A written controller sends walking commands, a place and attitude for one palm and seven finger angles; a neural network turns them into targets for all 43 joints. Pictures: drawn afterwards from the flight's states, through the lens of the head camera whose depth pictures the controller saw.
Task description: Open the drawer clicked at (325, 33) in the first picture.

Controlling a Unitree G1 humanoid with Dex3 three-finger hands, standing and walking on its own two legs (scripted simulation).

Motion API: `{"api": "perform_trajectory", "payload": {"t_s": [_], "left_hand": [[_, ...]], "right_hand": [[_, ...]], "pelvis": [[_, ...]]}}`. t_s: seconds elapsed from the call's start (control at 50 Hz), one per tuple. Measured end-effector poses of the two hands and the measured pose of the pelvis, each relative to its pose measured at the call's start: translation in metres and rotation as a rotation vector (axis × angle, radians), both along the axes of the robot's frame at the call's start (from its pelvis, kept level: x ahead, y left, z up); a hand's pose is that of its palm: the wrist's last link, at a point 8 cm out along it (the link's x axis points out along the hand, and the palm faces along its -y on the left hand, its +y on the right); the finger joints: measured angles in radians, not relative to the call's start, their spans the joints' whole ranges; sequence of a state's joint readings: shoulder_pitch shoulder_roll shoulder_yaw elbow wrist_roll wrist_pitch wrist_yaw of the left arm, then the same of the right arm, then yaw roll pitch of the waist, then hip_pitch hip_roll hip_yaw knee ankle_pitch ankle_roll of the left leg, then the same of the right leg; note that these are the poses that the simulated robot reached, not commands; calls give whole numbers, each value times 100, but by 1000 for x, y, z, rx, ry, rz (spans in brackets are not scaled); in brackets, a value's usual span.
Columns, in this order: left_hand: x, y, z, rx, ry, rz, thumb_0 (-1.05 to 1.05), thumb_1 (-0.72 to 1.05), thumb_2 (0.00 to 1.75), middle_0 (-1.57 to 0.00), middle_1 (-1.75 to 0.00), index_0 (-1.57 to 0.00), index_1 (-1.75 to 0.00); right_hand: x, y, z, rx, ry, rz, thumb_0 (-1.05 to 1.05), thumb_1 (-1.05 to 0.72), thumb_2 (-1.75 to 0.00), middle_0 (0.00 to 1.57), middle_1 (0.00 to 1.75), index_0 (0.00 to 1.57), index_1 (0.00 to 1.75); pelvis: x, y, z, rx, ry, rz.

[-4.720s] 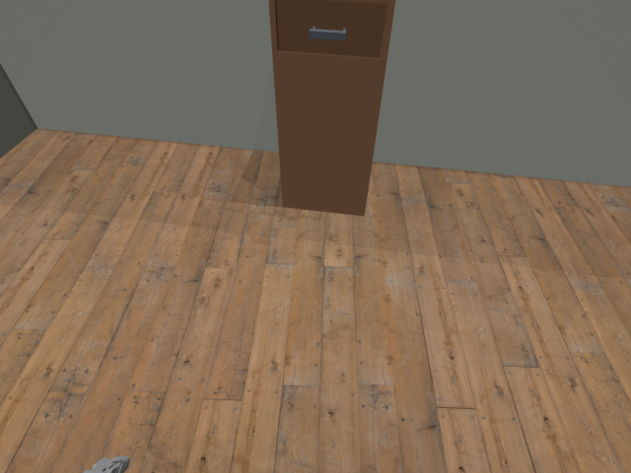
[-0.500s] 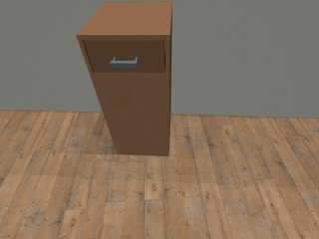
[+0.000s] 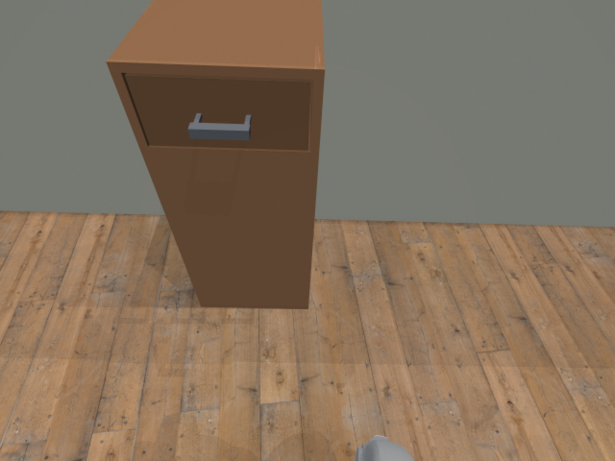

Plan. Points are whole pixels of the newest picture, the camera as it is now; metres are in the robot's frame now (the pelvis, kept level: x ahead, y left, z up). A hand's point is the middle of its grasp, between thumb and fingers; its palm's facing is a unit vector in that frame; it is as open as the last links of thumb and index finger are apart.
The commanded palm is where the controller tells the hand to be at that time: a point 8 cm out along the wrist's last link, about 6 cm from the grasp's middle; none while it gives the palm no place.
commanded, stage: take the last steps up to it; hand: left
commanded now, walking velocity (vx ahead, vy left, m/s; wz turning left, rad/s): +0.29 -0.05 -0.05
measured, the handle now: (221, 125) +0.69 +0.20 +0.04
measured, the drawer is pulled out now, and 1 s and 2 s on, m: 0.00 0.00 0.00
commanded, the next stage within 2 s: come to a stop and stand still in 0.34 s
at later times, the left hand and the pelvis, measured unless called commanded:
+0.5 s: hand (221, 441) +0.18 +0.14 -0.18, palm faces +0.06 -0.98 -0.17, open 7.3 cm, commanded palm none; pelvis +0.17 -0.03 +0.00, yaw -1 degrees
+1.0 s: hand (230, 417) +0.21 +0.13 -0.17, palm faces -0.01 -0.95 -0.32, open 7.4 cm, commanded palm none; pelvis +0.16 -0.08 -0.01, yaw -4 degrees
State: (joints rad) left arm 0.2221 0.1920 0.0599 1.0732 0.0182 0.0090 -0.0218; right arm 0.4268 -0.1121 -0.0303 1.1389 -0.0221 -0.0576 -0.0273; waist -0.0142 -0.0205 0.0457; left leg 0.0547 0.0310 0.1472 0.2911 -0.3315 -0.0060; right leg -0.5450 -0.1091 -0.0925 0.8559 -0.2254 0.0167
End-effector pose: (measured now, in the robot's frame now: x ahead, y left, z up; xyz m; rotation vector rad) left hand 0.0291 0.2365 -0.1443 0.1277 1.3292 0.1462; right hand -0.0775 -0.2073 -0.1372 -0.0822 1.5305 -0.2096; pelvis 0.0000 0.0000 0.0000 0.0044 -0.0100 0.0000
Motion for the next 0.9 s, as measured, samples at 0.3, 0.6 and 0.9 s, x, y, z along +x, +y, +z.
{"api": "perform_trajectory", "payload": {"t_s": [0.3,0.6,0.9], "left_hand": [[160,-56,8,47,-159,-41,-1,93,90,-20,-30,-20,-30],[141,-46,-19,-42,98,62,0,92,90,-19,-30,-20,-30],[174,-37,6,99,64,-27,1,91,90,-19,-30,-20,-30]], "right_hand": [[148,-60,-21,12,-79,-20,1,-91,-90,20,29,20,30],[340,-38,4,-58,-328,124,1,-92,-90,19,29,20,30],[313,-77,-12,-45,-284,28,-1,-92,-90,20,30,20,30]], "pelvis": [[110,-48,-8,-13,-21,-12],[197,-22,-6,-27,-20,-28],[171,-50,-5,5,1,-78]]}}
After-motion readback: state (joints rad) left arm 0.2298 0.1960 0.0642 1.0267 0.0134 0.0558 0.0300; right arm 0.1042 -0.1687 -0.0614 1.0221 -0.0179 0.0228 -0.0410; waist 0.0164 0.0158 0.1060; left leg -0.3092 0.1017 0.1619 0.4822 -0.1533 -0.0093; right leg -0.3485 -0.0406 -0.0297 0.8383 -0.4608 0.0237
